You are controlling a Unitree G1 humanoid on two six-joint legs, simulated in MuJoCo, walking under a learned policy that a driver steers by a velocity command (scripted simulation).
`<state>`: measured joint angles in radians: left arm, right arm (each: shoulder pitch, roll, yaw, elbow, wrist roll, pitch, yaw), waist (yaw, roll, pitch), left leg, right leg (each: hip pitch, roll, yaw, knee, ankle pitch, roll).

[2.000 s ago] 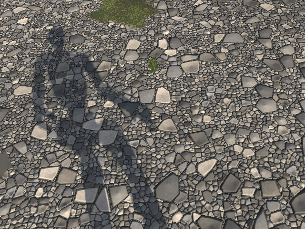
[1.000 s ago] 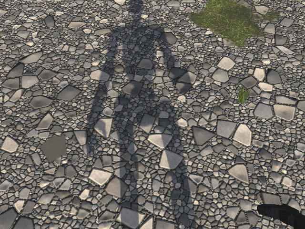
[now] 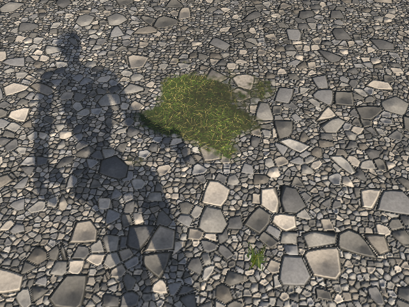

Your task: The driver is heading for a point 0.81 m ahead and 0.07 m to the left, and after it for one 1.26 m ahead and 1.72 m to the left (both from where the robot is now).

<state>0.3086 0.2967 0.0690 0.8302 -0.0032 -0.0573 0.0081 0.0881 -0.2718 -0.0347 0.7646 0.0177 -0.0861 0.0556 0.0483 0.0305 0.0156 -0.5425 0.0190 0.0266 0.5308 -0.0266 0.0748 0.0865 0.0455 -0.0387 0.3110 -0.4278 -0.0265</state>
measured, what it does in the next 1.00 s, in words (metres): walks ahead: left foot, then right foot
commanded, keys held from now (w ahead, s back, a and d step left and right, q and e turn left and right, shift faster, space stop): w+q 0.28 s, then w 0.54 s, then w+e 0.18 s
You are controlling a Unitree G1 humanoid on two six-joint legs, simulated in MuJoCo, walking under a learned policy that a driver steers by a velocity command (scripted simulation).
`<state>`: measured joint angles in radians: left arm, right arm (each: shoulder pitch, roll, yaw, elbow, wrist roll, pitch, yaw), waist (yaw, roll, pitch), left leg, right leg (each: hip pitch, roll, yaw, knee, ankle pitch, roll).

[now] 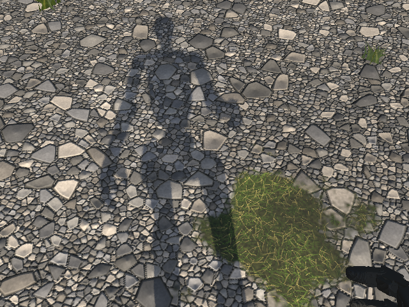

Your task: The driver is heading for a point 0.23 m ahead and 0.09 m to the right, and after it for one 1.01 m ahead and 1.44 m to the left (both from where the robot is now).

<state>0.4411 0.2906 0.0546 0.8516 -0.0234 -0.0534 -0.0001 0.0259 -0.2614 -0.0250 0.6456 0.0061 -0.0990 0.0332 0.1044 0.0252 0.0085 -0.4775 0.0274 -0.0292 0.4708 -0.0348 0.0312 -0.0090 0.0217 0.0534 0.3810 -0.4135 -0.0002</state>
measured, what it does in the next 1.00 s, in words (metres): walks ahead, turning left: right foot, then left foot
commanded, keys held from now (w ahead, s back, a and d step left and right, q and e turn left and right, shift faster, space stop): w+q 0.94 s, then q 0.06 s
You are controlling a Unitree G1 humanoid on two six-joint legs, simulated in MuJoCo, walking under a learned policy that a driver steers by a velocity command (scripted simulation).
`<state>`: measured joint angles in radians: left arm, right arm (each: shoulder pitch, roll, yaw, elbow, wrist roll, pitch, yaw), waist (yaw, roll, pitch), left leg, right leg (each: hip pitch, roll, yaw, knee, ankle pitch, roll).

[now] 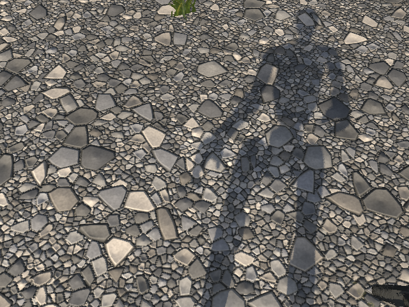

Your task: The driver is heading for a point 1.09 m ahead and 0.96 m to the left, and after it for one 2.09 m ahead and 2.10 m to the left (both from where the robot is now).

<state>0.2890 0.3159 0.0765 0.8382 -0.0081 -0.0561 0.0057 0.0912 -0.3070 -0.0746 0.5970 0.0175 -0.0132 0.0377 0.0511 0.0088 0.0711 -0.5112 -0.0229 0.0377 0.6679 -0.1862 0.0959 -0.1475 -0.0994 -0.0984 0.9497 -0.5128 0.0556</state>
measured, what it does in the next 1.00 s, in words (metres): walks ahead, turning left: right foot, then left foot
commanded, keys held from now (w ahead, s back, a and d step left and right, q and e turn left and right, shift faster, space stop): q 0.40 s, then w+q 0.60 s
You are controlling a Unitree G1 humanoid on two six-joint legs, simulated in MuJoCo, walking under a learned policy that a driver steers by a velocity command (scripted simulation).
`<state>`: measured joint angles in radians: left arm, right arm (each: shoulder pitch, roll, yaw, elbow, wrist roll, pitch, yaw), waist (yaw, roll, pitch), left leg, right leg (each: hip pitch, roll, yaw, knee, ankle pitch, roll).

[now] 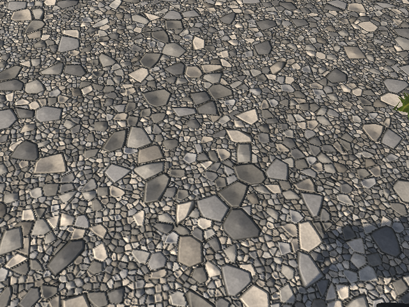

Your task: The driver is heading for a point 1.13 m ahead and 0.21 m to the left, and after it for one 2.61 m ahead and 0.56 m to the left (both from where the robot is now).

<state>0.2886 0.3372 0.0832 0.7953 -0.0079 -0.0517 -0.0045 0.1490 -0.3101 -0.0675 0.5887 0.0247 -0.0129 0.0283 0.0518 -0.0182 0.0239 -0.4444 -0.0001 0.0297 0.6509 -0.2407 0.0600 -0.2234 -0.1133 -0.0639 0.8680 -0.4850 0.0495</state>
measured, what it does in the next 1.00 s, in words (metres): walks ahead, turning left: right foot, then left foot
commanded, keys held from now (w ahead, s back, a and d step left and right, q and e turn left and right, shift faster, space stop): w+q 0.48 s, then w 0.18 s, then no key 0.16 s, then e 0.18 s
